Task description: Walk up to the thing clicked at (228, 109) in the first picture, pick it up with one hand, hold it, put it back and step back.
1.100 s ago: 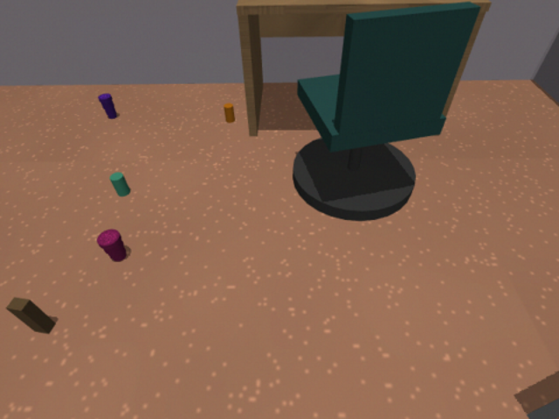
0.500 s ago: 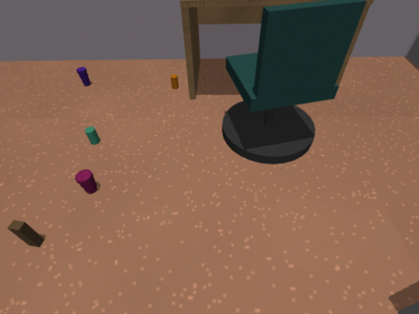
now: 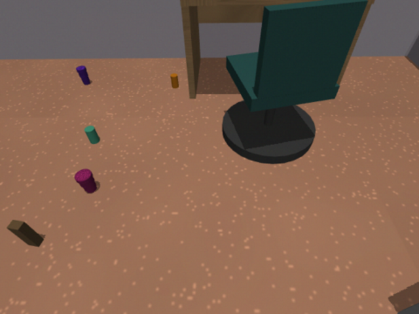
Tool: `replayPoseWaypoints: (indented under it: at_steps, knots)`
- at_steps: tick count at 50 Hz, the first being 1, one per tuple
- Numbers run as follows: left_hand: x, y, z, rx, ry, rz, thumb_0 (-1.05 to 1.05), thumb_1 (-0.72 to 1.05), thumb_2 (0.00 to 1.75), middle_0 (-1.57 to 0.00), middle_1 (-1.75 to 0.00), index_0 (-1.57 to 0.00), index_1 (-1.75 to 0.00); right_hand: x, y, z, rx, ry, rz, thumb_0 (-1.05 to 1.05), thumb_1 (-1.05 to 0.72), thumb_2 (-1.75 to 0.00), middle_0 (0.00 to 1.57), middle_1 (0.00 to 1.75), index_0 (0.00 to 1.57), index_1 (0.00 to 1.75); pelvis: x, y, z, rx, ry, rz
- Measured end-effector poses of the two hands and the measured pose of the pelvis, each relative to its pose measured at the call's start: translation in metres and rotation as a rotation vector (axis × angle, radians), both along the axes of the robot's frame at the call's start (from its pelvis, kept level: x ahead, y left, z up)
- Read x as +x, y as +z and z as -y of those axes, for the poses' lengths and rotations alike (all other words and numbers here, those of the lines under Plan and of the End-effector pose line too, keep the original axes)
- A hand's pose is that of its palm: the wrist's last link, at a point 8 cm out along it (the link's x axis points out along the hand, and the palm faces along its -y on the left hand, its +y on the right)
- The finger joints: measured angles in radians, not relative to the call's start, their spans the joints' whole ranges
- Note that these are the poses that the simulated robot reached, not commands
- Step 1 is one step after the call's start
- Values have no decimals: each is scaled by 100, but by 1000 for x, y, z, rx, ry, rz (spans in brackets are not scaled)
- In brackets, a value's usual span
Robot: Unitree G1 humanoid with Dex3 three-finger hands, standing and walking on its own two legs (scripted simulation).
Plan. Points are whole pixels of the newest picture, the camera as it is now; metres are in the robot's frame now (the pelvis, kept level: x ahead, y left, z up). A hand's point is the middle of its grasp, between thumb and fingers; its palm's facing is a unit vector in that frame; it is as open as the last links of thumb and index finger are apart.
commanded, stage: stand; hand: left
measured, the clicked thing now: (174, 81) +2.10 +0.41 -0.73
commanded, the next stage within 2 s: walk up in 0.02 s
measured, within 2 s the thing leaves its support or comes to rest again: neither
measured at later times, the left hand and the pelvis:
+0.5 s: hand (99, 289) +0.22 +0.27 -0.12, palm faces -0.26 -0.78 -0.56, open 7.4 cm; pelvis +0.12 -0.03 -0.02, yaw -20 degrees
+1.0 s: hand (159, 137) +0.73 +0.23 -0.14, palm faces -0.60 -0.62 -0.50, open 7.4 cm; pelvis +0.46 +0.05 -0.01, yaw -35 degrees
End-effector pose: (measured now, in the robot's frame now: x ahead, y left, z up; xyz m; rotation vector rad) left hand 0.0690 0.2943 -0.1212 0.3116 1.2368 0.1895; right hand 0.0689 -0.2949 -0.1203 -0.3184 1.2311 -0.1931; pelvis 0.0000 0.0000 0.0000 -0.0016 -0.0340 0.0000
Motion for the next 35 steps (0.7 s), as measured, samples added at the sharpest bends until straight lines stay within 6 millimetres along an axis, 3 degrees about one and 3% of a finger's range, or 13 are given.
replayPoseWaypoints:
  at_steps: [5,8,13,16,20,24,27,31,35]
  knots:
    - [-3,3,-9,16,-63,-39,0,90,90,-20,-30,-21,-30,9,2,10,37,-26,90,0,-91,-90,21,30,21,30,4,-5,-4,19,-76,-33]
    - [9,11,-19,74,-129,-109,1,90,90,-20,-30,-21,-30,10,1,27,37,-97,186,0,-90,-90,21,30,21,30,11,-10,-5,17,-146,-52]
    - [70,36,-22,158,-212,-49,1,90,90,-20,-30,-21,-30,-3,-8,56,41,-189,195,0,-91,-90,21,30,21,30,37,-14,10,38,-224,-35]
    - [110,44,-23,225,-251,57,1,90,90,-20,-30,-21,-30,3,-25,82,29,-206,172,0,-90,-90,21,30,20,30,58,-30,27,38,-258,-25]
    - [130,46,-23,287,-237,97,0,90,90,-20,-30,-21,-30,38,-29,97,22,-198,184,1,-91,-90,20,30,20,30,81,-38,34,-18,-287,-18]
    - [147,49,-13,269,-270,27,0,90,90,-20,-30,-21,-30,88,-7,91,46,-186,276,1,-91,-90,20,30,20,30,113,-23,32,-20,-339,-6]
    - [174,50,-8,243,-299,8,1,90,90,-20,-30,-21,-30,121,11,87,47,-185,324,1,-91,-90,20,30,20,30,146,-14,28,-2,-386,1]
    - [236,48,-9,219,-362,1,1,89,90,-21,-31,-21,-30,157,23,85,18,-226,344,1,-91,-90,21,30,20,30,199,-11,16,7,-441,-18]
    - [324,38,-23,225,-447,15,1,89,90,-21,-31,-22,-30,189,21,80,-36,-289,312,0,-91,-90,21,30,20,30,259,-22,-3,-14,-481,-52]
